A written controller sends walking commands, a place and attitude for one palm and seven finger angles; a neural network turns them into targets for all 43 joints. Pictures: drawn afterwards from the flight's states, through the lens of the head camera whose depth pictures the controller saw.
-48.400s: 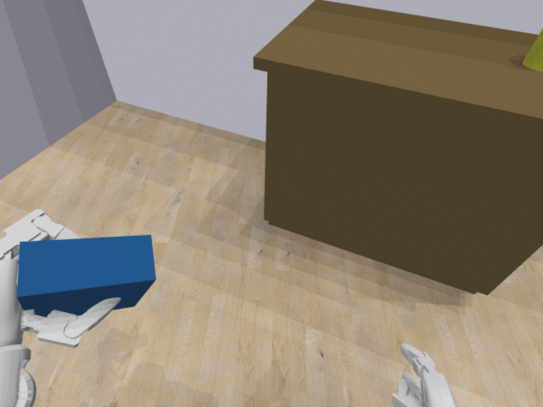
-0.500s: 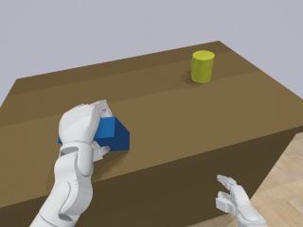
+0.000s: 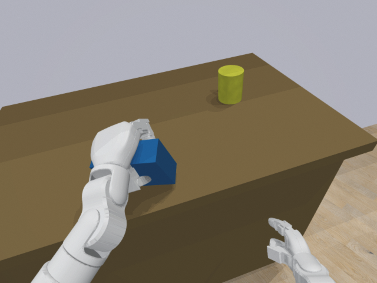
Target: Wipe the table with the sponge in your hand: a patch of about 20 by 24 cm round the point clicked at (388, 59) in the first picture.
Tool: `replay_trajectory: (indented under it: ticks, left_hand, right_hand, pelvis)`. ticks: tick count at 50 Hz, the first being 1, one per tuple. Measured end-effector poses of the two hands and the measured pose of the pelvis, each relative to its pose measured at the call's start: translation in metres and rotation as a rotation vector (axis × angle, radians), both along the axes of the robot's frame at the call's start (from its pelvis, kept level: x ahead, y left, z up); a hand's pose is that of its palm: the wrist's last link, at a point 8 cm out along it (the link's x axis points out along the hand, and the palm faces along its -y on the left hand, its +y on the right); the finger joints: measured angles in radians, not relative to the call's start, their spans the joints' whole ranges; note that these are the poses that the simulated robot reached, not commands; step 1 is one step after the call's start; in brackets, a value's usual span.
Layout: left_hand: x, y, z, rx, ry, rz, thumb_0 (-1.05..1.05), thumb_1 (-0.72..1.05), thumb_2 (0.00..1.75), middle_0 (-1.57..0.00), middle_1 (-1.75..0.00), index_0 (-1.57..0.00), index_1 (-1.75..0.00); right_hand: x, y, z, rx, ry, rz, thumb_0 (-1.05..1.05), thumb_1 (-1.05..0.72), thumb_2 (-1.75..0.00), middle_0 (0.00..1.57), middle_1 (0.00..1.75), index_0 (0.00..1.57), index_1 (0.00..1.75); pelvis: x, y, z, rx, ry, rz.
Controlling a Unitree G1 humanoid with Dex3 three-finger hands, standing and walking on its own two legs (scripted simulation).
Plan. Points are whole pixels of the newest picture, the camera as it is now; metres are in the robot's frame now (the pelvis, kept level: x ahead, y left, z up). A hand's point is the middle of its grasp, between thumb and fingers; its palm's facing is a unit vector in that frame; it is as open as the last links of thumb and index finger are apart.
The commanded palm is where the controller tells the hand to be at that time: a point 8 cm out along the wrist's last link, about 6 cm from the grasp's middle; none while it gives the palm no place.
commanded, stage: wipe forward along the third lane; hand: left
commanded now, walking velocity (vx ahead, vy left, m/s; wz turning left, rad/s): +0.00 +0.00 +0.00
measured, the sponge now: (140, 168) +0.31 +0.15 +0.12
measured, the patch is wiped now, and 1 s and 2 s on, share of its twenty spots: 0.65 0.95 1.00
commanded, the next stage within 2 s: wipe back along the third lane in 1.60 s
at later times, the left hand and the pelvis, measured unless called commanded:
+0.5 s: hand (135, 144) +0.34 +0.16 +0.16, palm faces +0.14 -0.16 -0.98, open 9.0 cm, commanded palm +0.31 +0.18 +0.20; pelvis -0.01 -0.02 +0.00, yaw +0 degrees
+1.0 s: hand (134, 130) +0.39 +0.18 +0.15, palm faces +0.03 -0.06 -1.00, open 9.3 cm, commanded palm +0.36 +0.20 +0.18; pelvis -0.01 -0.02 +0.00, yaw +1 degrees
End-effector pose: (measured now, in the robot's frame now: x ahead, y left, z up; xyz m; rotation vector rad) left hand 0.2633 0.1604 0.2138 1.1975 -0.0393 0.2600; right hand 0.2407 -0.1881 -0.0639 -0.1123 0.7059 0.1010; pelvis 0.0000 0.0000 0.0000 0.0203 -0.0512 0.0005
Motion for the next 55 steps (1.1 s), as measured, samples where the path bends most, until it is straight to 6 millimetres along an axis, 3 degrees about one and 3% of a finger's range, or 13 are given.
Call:
replay_trajectory:
  ticks: [17, 27, 41, 55]
  left_hand:
    - [0.032, 0.002, -0.006, 0.114, 0.083, 0.109, -0.02, -0.45, 1.10, -0.73, -1.46, -0.88, -1.36]
    - [0.056, 0.008, -0.004, 0.171, 0.137, 0.175, -0.02, -0.47, 1.10, -0.76, -1.43, -0.88, -1.37]
    - [0.091, 0.014, -0.005, 0.248, 0.225, 0.211, -0.01, -0.49, 1.09, -0.80, -1.38, -0.86, -1.41]
    - [0.113, 0.023, -0.006, 0.263, 0.232, 0.191, -0.01, -0.49, 1.09, -0.82, -1.36, -0.86, -1.43]
  right_hand:
    - [-0.030, -0.045, -0.014, -0.039, 0.037, -0.109, 0.01, -0.91, -0.90, 0.20, 0.29, 0.20, 0.30]
    - [-0.044, -0.062, -0.019, -0.086, 0.048, -0.143, 0.01, -0.91, -0.90, 0.20, 0.29, 0.20, 0.30]
    - [-0.056, -0.065, -0.031, -0.098, 0.086, -0.157, 0.01, -0.91, -0.90, 0.20, 0.29, 0.20, 0.30]
    - [-0.070, -0.063, -0.038, -0.118, 0.144, -0.174, 0.01, -0.90, -0.90, 0.20, 0.30, 0.20, 0.30]
  pelvis:
    - [-0.010, -0.019, -0.001, 0.011, 0.019, -0.015]
    - [-0.014, -0.025, -0.001, 0.011, 0.034, -0.006]
    - [-0.011, -0.024, -0.001, 0.012, 0.072, 0.009]
    - [-0.008, -0.018, -0.001, 0.008, 0.102, 0.011]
